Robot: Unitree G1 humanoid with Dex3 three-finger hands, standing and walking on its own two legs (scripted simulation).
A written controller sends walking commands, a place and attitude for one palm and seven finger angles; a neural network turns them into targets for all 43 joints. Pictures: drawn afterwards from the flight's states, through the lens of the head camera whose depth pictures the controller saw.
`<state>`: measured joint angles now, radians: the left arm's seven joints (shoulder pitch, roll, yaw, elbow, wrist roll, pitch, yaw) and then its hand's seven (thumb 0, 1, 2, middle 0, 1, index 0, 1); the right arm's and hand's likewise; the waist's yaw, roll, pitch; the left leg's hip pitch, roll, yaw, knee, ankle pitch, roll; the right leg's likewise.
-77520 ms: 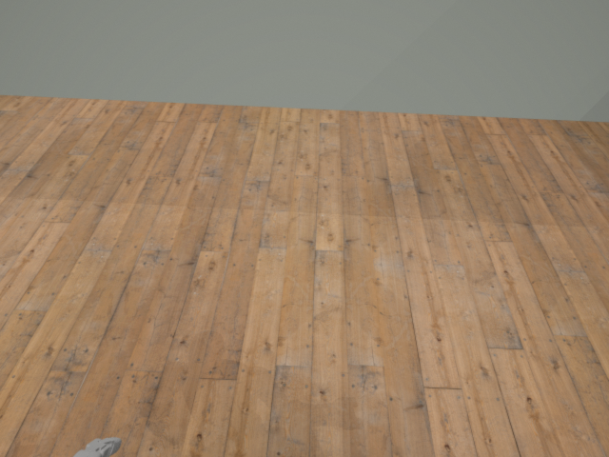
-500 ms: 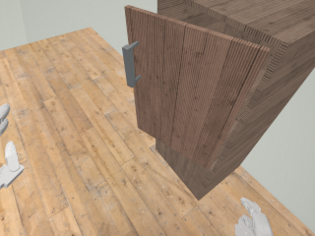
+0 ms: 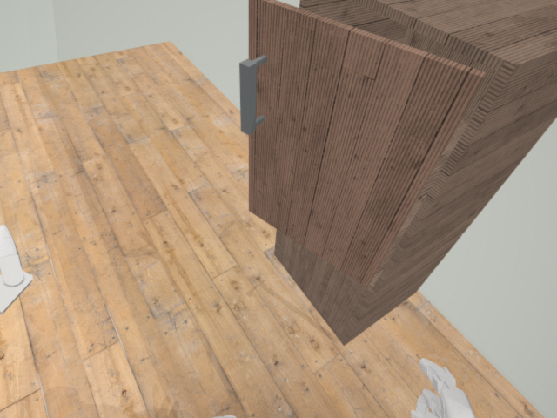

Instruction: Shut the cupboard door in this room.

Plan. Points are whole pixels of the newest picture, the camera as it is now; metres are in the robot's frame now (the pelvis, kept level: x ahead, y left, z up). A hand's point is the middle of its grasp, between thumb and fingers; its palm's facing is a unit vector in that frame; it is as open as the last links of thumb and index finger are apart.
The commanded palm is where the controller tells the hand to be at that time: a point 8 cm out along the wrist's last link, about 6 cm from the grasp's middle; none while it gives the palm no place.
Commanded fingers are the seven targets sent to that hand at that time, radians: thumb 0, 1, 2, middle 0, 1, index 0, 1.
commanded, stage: step back with the hand held close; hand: left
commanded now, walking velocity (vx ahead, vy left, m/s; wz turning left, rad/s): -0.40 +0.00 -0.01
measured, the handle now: (254, 95) +0.69 +0.09 +0.10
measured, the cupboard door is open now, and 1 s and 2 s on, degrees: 19 19 19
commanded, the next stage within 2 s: stop stepping back and stand still in 0.62 s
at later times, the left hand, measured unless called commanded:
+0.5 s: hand out of the picture +0.16 +0.28 +0.19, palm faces +0.47 -0.74 -0.48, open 7.5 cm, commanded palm +0.10 +0.31 +0.19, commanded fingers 0.00 0.90 0.90 -0.20 -0.30 -0.20 -0.30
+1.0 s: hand out of the picture +0.09 +0.30 +0.17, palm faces +0.45 -0.83 -0.34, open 7.5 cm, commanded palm +0.03 +0.31 +0.19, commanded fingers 0.00 0.90 0.90 -0.20 -0.30 -0.20 -0.30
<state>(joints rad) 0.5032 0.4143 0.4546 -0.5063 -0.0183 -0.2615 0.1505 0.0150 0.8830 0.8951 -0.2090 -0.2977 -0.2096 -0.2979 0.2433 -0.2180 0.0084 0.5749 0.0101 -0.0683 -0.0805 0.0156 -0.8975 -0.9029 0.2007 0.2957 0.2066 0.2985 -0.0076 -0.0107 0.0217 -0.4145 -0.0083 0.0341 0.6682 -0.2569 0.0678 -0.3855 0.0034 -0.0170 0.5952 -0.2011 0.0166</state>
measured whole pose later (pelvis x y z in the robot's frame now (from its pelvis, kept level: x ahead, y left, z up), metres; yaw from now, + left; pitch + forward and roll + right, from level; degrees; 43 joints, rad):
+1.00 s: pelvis -0.12 +0.02 +0.01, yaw -3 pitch -1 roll -4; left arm 0.48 0.40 0.45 -0.40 -0.05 -0.19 0.15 0.01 0.88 0.90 -0.21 -0.30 -0.21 -0.30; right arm 0.30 -0.24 -0.01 0.66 0.02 -0.08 -0.11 0.02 -0.90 -0.90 0.20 0.30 0.20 0.30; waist -0.02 -0.02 -0.06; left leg -0.40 -0.03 -0.01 0.49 -0.12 0.06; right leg -0.14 0.06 0.05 0.54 -0.43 0.00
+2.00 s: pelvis -0.15 +0.04 +0.01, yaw -4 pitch +0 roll -1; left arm 0.55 0.44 0.39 -0.43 -0.03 -0.21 0.14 0.01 0.88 0.89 -0.21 -0.30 -0.21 -0.30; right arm 0.21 -0.24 -0.02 0.62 0.02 -0.07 -0.08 0.01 -0.90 -0.90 0.20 0.30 0.20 0.30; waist -0.01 0.01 -0.04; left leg -0.31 0.02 0.02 0.56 -0.25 0.01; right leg -0.20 0.04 -0.05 0.50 -0.31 -0.03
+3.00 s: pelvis -0.16 +0.05 +0.02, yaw -3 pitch -2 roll +0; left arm 0.32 0.10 0.01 1.14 0.02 -0.01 0.04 0.01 0.91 0.90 -0.20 -0.30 -0.20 -0.30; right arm 0.31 -0.12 0.00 1.13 -0.01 0.00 -0.04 0.01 -0.91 -0.90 0.20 0.29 0.20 0.30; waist -0.01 0.00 -0.01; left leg -0.24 -0.03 0.02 0.43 -0.17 0.04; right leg -0.15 0.00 -0.06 0.44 -0.26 -0.02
